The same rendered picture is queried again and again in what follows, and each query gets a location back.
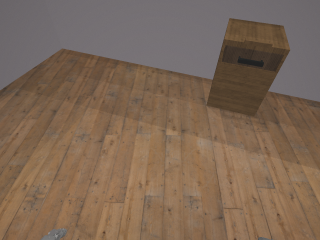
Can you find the left robot hand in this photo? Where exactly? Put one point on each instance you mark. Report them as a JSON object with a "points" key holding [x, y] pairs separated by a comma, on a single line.
{"points": [[55, 234]]}

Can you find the drawer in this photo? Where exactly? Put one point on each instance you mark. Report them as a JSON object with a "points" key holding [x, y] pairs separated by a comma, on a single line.
{"points": [[271, 60]]}

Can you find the handle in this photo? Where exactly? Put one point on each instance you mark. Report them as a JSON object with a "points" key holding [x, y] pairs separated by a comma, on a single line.
{"points": [[258, 43], [250, 62]]}

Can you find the cabinet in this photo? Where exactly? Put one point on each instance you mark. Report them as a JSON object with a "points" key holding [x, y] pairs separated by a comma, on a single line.
{"points": [[241, 89]]}

